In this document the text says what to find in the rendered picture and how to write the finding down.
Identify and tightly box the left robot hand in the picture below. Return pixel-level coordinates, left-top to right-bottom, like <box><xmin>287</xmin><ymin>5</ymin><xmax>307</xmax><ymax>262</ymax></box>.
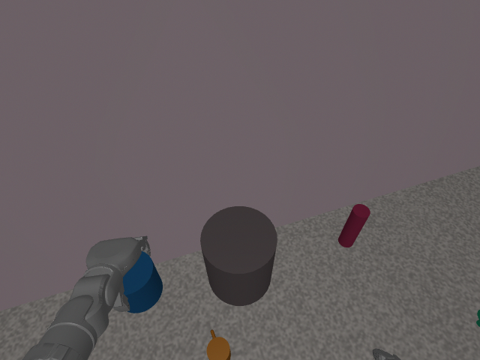
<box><xmin>86</xmin><ymin>236</ymin><xmax>151</xmax><ymax>312</ymax></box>

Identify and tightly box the left robot arm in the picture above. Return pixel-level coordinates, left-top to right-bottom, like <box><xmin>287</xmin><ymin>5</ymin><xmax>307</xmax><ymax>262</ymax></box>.
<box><xmin>22</xmin><ymin>264</ymin><xmax>123</xmax><ymax>360</ymax></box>

